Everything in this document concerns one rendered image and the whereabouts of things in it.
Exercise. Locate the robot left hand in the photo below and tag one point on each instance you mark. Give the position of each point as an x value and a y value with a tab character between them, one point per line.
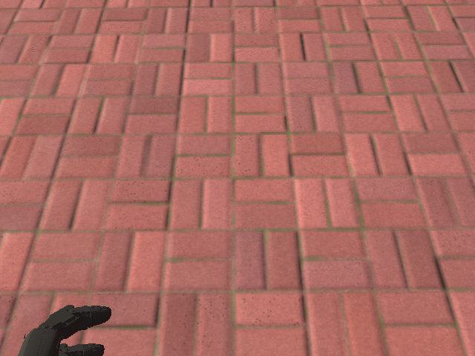
46	339

